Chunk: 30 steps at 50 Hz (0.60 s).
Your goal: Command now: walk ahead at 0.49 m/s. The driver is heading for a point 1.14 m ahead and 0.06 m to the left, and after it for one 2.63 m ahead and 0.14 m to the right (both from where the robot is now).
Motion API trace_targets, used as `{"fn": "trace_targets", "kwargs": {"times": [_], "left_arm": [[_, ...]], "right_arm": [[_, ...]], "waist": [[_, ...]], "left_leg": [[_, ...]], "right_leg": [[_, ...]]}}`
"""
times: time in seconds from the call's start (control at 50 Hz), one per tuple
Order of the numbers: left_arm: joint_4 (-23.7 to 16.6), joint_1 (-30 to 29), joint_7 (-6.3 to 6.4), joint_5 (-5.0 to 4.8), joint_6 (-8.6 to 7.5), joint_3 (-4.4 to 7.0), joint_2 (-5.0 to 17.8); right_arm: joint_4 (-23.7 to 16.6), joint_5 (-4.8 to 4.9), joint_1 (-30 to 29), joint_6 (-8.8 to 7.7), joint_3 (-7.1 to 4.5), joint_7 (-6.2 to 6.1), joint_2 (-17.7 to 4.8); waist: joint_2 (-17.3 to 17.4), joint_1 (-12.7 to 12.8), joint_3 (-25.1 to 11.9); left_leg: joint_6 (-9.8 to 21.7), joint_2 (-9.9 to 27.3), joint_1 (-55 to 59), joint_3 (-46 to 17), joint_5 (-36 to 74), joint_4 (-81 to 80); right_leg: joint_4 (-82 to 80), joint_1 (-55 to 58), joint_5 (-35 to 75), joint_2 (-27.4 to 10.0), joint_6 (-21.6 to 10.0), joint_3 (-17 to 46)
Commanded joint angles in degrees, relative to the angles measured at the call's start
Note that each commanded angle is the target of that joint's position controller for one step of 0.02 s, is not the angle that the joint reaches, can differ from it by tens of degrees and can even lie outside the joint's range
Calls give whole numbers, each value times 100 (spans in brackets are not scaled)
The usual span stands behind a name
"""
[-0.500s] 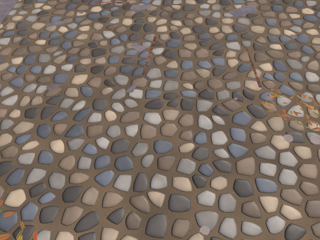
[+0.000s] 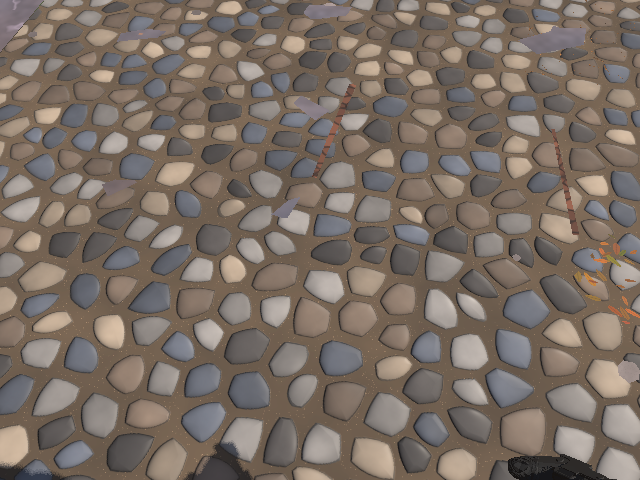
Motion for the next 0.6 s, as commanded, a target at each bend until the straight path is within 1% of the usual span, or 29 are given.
{"fn": "trace_targets", "kwargs": {"times": [0.02,0.04,0.06,0.08,0.1,0.12,0.14,0.16,0.18,0.2,0.24,0.26,0.3,0.36,0.4,0.44,0.48,0.5,0.52,0.54,0.56,0.58,0.6], "left_arm": [[-251,-352,50,13,-13,214,1095],[-407,-332,6,-2,-25,149,846],[-367,528,-53,-96,30,73,246],[-392,10,-39,50,41,197,844],[-582,-526,-79,49,12,236,911],[-613,-757,-101,65,4,242,858],[-590,-765,-121,96,59,243,767],[-560,-634,-164,135,134,208,602],[-545,-609,-198,139,187,193,477],[-579,-696,-221,146,222,190,437],[-750,-1183,-248,141,277,198,477],[-856,-1500,-253,134,291,202,512],[-1024,-2054,-258,100,300,200,546],[-1197,-2688,-271,48,290,152,472],[-1291,-3057,-268,35,289,126,450],[-1384,-3374,-260,35,276,116,471],[-1483,-3595,-255,34,242,121,510],[-1514,-3607,-250,33,218,132,541],[-1496,-3477,-238,33,190,149,573],[-1399,-3142,-207,38,160,185,630],[-1183,-2491,-162,44,122,246,726],[-842,-1482,-103,94,64,336,882],[-624,-430,-30,247,21,474,1333]], "right_arm": [[491,-25,2289,-105,-351,-180,-945],[613,-147,3089,-110,-480,-252,-1376],[570,-220,2813,-94,-493,-188,-1495],[551,66,2376,-80,-477,-110,-1198],[467,103,1805,-100,-397,-85,-897],[483,70,1614,-154,-336,-56,-629],[554,41,1642,-215,-283,-71,-488],[668,39,1728,-263,-234,-97,-367],[767,44,1890,-320,-226,-107,-388],[857,57,2051,-368,-237,-109,-466],[973,69,2277,-401,-261,-106,-636],[1012,72,2396,-397,-257,-104,-663],[1083,85,2653,-381,-229,-100,-645],[1188,83,3019,-372,-189,-122,-623],[1265,62,3254,-364,-169,-155,-624],[1336,21,3439,-343,-156,-190,-637],[1401,-29,3524,-321,-161,-229,-686],[1423,-46,3495,-313,-171,-249,-724],[1425,-53,3389,-309,-179,-266,-757],[1417,-52,3261,-308,-190,-279,-805],[1425,-44,3181,-299,-203,-277,-857],[1398,-3,3055,-291,-197,-262,-860],[1196,59,2977,-319,-138,-244,-699]], "waist": [[-519,-1389,-1022],[145,-1570,-1638],[1062,-823,-1887],[180,-879,-1286],[135,-643,-485],[-141,-500,-107],[-178,-332,-12],[-86,-178,-41],[-21,-133,-59],[2,-112,-42],[82,-150,85],[90,-214,156],[118,-365,207],[219,-577,163],[282,-708,164],[312,-808,179],[340,-826,206],[354,-771,210],[369,-647,166],[411,-461,11],[425,-192,-310],[291,243,-817],[-127,599,-1536]], "left_leg": [[405,-19,2883,-300,-85,-535],[744,1280,4027,-1726,-927,-597],[1656,2673,5038,-4584,-1102,-1121],[1550,2376,4252,-4579,-2105,-1784],[1363,2208,3355,-3760,-2246,-2107],[1181,1969,2681,-3258,-1661,-2328],[987,1739,2280,-2793,-1087,-2401],[842,1546,1996,-2409,-716,-2502],[808,1475,1888,-2163,-343,-2546],[793,1413,1844,-1965,-50,-2591],[731,1302,1846,-1647,123,-2748],[674,1246,1922,-1542,274,-2792],[520,1134,2156,-1344,793,-2771],[297,1035,2503,-1124,1389,-2645],[266,1071,2867,-1090,1644,-2558],[321,1182,3328,-1108,1940,-2400],[417,1358,3759,-1143,2284,-2197],[441,1445,3906,-1145,2549,-2066],[414,1484,3947,-1088,3042,-1854],[344,1480,3905,-1011,3812,-1479],[277,1423,3845,-946,4395,-791],[168,1233,3362,-761,4101,283],[76,980,2110,-591,2213,1892]], "right_leg": [[2968,-1122,6727,-1459,11,163],[4813,-2129,4271,-1024,-34,-96],[6804,-4250,-836,2,114,-73],[6803,-4687,-247,-323,-53,378],[6477,-4768,322,-584,-75,326],[6160,-4549,543,-745,-60,297],[5901,-4273,633,-881,-10,305],[5667,-3982,687,-963,77,272],[5513,-3883,722,-990,141,202],[5369,-3944,794,-1035,195,126],[4991,-4329,1196,-1166,296,-18],[4744,-4560,1451,-1220,340,-84],[4173,-4847,1912,-1238,415,-216],[3315,-4806,2410,-1112,461,-393],[2884,-4819,2528,-1011,443,-474],[2562,-4893,2398,-912,395,-518],[2317,-4932,2087,-836,300,-519],[2195,-4847,1870,-795,223,-515],[2035,-4560,1628,-706,124,-543],[1885,-4013,1381,-540,15,-603],[1682,-3235,1292,-351,-113,-654],[1359,-1939,1584,-362,-289,-596],[1370,-359,1151,-1520,-608,630]]}}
